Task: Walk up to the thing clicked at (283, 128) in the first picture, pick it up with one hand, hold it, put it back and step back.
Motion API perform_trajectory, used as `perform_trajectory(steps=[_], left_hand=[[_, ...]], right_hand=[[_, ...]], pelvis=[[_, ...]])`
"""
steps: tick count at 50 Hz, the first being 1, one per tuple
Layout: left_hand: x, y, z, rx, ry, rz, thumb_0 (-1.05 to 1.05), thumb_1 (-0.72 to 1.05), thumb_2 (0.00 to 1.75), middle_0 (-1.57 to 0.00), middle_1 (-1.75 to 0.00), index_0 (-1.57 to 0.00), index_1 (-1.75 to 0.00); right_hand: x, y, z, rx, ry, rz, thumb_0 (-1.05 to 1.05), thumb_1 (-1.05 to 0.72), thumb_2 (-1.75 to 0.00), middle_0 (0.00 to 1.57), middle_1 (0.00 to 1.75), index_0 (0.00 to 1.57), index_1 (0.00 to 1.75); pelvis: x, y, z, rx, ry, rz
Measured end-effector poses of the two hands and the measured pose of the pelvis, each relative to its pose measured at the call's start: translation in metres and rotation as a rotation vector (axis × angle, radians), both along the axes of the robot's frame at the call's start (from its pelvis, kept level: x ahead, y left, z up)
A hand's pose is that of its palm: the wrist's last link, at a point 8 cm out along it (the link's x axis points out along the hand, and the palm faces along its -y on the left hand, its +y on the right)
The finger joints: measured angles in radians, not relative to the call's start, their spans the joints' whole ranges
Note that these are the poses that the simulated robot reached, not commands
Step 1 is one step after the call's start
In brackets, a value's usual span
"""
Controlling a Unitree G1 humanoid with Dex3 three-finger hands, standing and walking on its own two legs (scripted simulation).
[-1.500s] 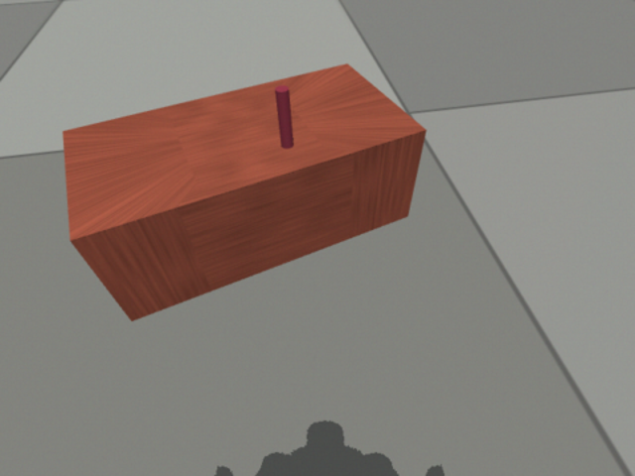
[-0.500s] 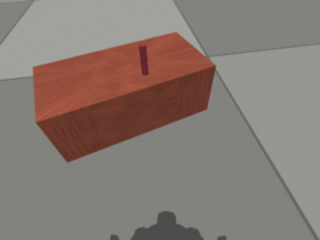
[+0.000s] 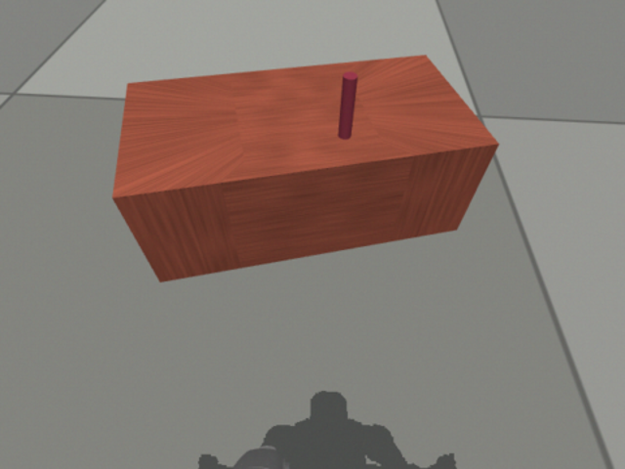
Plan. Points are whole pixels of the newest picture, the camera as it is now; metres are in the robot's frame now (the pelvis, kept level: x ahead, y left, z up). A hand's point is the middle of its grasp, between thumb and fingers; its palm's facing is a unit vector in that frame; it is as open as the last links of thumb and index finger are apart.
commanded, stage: walk up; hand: left
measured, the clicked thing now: (347, 107) +1.13 +0.01 -0.21
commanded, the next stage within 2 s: none
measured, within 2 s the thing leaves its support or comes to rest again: neither
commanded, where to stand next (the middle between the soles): +0.74 -0.31 m, yaw +16 degrees
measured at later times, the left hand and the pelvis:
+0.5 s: hand (191, 411) +0.21 +0.22 -0.13, palm faces +0.12 -0.90 -0.43, open 7.4 cm; pelvis +0.19 -0.10 -0.03, yaw +6 degrees
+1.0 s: hand (292, 337) +0.35 +0.09 -0.17, palm faces +0.15 -0.94 -0.29, open 7.4 cm; pelvis +0.37 -0.17 -0.02, yaw +11 degrees
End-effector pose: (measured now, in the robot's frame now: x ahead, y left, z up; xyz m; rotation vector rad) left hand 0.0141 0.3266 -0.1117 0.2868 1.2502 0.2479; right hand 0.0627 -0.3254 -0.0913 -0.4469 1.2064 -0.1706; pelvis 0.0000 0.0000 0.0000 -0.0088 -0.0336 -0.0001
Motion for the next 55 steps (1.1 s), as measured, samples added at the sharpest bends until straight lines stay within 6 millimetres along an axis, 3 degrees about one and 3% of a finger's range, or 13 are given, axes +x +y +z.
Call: perform_trajectory(steps=[4, 7, 13, 19, 25, 27, 35, 39, 43, 47, 55], left_hand=[[0.007, 0.004, -0.024, -0.017, 0.069, 0.018, 0.01, 0.9, 0.9, -0.2, -0.3, -0.2, -0.3], [0.031, -0.003, -0.03, -0.035, 0.068, 0.009, 0.01, 0.9, 0.9, -0.2, -0.3, -0.2, -0.3], [0.095, -0.017, -0.008, -0.038, -0.05, -0.007, 0.01, 0.9, 0.9, -0.2, -0.3, -0.2, -0.3], [0.146, -0.032, 0.012, 0.016, -0.099, 0.0, 0.01, 0.9, 0.9, -0.2, -0.3, -0.2, -0.3], [0.181, -0.068, 0.018, 0.101, -0.112, 0.047, 0.01, 0.9, 0.9, -0.2, -0.3, -0.2, -0.3], [0.185, -0.084, 0.018, 0.11, -0.125, 0.079, 0.01, 0.9, 0.9, -0.2, -0.3, -0.2, -0.3], [0.195, -0.149, 0.02, 0.036, -0.03, 0.154, 0.01, 0.9, 0.9, -0.2, -0.3, -0.2, -0.3], [0.209, -0.169, 0.006, -0.004, 0.008, 0.168, 0.01, 0.9, 0.9, -0.2, -0.3, -0.2, -0.3], [0.237, -0.179, -0.018, -0.039, 0.01, 0.178, 0.01, 0.9, 0.9, -0.2, -0.3, -0.2, -0.3], [0.283, -0.188, -0.032, -0.053, -0.006, 0.154, 0.01, 0.9, 0.9, -0.2, -0.3, -0.2, -0.3], [0.389, -0.201, -0.009, -0.021, -0.141, 0.081, 0.01, 0.9, 0.9, -0.2, -0.3, -0.2, -0.3]], right_hand=[[0.062, 0.007, -0.006, -0.022, -0.117, 0.053, 0.01, -0.9, -0.9, 0.21, 0.3, 0.21, 0.3], [0.085, 0.009, -0.006, -0.021, -0.173, 0.032, 0.0, -0.9, -0.9, 0.21, 0.3, 0.21, 0.3], [0.114, -0.002, 0.004, 0.007, -0.19, 0.021, 0.0, -0.9, -0.9, 0.21, 0.3, 0.21, 0.3], [0.151, -0.04, -0.003, 0.017, -0.152, 0.048, 0.0, -0.9, -0.9, 0.21, 0.31, 0.21, 0.3], [0.215, -0.101, -0.03, 0.001, -0.117, 0.073, 0.01, -0.9, -0.9, 0.21, 0.31, 0.21, 0.3], [0.241, -0.112, -0.034, -0.009, -0.095, 0.088, 0.01, -0.9, -0.9, 0.21, 0.3, 0.21, 0.3], [0.346, -0.117, -0.006, 0.038, -0.133, 0.211, 0.01, -0.9, -0.9, 0.21, 0.3, 0.21, 0.3], [0.39, -0.116, 0.0, 0.036, -0.137, 0.254, 0.0, -0.9, -0.9, 0.21, 0.3, 0.21, 0.3], [0.427, -0.117, -0.003, 0.013, -0.162, 0.273, 0.0, -0.9, -0.9, 0.21, 0.3, 0.21, 0.3], [0.445, -0.13, -0.004, -0.014, -0.211, 0.236, 0.0, -0.9, -0.9, 0.21, 0.3, 0.21, 0.3], [0.448, -0.19, 0.007, -0.044, -0.154, 0.173, 0.0, -0.9, -0.9, 0.21, 0.3, 0.21, 0.3]], pelvis=[[0.026, 0.006, -0.019, 0.019, -0.031, 0.021], [0.047, 0.006, -0.022, 0.046, -0.045, 0.029], [0.091, -0.011, -0.009, 0.049, -0.055, 0.042], [0.136, -0.046, -0.008, 0.045, -0.045, 0.07], [0.191, -0.096, -0.025, 0.014, -0.027, 0.102], [0.206, -0.108, -0.025, 0.015, -0.021, 0.124], [0.262, -0.141, -0.001, 0.025, 0.0, 0.156], [0.29, -0.153, -0.003, 0.018, 0.002, 0.177], [0.323, -0.157, -0.017, 0.013, -0.001, 0.202], [0.348, -0.163, -0.025, 0.039, -0.024, 0.203], [0.396, -0.203, -0.015, 0.042, -0.038, 0.195]])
